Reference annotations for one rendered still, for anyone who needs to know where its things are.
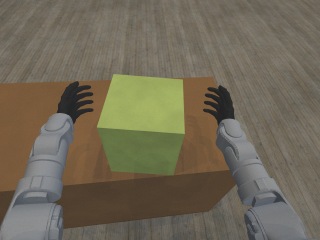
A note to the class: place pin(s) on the left robot upper arm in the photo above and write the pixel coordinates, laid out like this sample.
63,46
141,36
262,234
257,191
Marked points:
40,221

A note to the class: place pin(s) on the left robot forearm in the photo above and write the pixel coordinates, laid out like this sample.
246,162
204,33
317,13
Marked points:
42,179

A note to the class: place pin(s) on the pedestal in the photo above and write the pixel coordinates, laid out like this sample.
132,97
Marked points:
92,194

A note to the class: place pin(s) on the right robot upper arm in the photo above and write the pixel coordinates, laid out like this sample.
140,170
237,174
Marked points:
274,221

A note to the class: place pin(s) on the left robot hand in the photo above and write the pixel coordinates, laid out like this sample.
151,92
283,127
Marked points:
68,103

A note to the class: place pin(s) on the right robot forearm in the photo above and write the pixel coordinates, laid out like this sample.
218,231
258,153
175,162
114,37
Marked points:
255,187

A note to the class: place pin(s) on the right robot hand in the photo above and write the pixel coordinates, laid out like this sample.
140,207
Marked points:
224,108

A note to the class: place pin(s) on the carton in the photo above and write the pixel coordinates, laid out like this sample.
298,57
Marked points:
142,124

